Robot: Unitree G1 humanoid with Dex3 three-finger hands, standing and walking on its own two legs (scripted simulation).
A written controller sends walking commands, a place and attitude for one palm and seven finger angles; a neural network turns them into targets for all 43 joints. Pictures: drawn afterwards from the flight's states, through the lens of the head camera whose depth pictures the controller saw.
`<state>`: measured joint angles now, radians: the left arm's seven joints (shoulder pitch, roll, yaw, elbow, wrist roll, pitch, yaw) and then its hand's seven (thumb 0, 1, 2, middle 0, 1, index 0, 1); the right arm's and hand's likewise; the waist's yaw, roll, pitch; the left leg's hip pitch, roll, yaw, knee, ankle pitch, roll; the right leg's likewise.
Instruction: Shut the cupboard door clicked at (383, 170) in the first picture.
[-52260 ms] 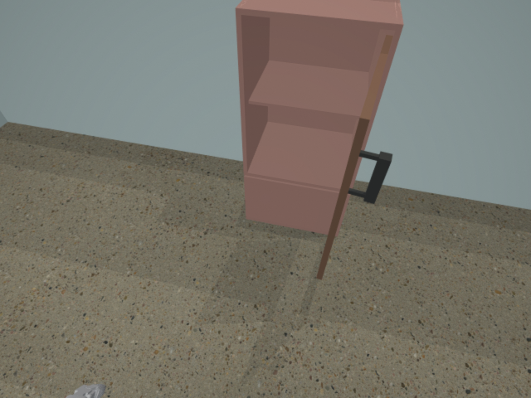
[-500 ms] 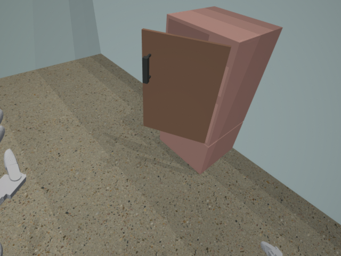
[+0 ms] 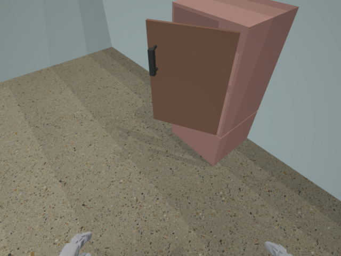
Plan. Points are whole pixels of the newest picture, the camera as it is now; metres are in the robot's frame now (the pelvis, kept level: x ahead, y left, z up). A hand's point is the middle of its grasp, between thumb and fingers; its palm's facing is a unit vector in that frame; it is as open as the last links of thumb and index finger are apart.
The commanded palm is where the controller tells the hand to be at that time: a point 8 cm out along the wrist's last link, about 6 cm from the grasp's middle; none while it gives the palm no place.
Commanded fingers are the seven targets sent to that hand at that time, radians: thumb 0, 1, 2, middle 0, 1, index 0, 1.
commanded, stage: let the arm hang, fingers relaxed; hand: left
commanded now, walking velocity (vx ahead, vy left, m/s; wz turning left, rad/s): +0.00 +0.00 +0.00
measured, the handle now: (153, 60) +0.96 +0.11 +0.00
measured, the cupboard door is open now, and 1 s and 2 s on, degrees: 29 29 29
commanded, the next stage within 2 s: look to check the result in 0.88 s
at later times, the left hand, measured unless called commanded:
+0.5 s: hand out of the picture -0.07 +0.18 -0.16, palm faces +0.03 -0.98 -0.21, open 7.3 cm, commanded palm none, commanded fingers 0.00 0.90 0.90 -0.20 -0.30 -0.20 -0.30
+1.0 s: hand out of the picture -0.04 +0.16 -0.16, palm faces +0.04 -0.99 -0.16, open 7.4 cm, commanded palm none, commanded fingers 0.00 0.90 0.90 -0.20 -0.30 -0.20 -0.30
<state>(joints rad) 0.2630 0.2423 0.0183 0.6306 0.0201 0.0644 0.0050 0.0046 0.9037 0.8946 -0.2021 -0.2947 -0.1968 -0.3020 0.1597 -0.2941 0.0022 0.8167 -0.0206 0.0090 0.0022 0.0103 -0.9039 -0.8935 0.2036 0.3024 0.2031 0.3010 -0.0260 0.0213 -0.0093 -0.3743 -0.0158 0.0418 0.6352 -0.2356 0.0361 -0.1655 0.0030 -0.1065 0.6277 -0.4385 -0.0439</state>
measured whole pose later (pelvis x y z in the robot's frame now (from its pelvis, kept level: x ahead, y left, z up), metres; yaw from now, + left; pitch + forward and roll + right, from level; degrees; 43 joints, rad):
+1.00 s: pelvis +0.00 +0.00 +0.02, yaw +0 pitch -3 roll +0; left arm 0.36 0.12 0.02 1.16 0.01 0.01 0.04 0.00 0.91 0.89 -0.20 -0.30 -0.20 -0.30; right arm 0.31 -0.12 0.00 1.15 -0.01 0.02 -0.03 0.00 -0.91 -0.89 0.20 0.30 0.20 0.30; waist -0.01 -0.01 0.03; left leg -0.25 -0.02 0.05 0.41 -0.12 0.04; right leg -0.05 0.01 -0.10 0.41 -0.32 -0.03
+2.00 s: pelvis +0.02 +0.02 -0.01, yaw +11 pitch -2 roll +0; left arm 0.22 0.21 0.07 0.97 0.02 0.06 0.03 0.00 0.90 0.89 -0.21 -0.30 -0.20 -0.30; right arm 0.24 -0.20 -0.05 0.98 -0.03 0.04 0.00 0.01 -0.91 -0.89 0.20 0.30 0.20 0.30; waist -0.04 -0.04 0.13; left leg -0.40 -0.01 0.08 0.74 -0.30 0.06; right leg -0.29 -0.08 -0.11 1.04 -0.58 0.02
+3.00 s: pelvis +0.13 +0.01 +0.01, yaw +53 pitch +0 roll +1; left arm 0.25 0.21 0.06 0.85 0.04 -0.03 -0.01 0.00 0.90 0.89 -0.21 -0.30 -0.20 -0.30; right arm 0.25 -0.24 -0.06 0.96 -0.03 0.05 0.03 0.01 -0.90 -0.89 0.20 0.30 0.20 0.30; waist -0.01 0.02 0.06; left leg -0.47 -0.02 -0.05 1.15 -0.45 0.02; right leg -0.30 -0.08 -0.14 0.62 -0.32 -0.01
